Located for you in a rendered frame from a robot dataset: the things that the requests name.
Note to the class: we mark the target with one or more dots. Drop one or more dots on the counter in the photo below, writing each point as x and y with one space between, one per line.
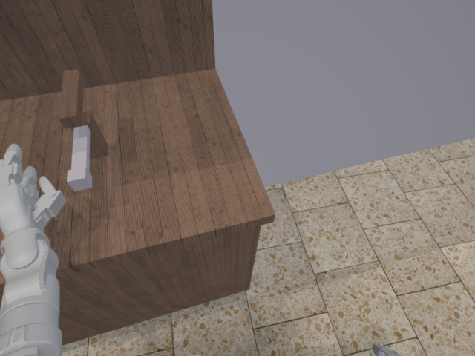
176 206

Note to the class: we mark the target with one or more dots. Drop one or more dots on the left robot hand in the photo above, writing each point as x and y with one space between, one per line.
20 205

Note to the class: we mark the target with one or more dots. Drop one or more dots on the robot left forearm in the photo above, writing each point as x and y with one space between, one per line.
30 305

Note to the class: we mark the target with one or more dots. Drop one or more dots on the tap lever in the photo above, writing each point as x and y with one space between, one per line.
79 177

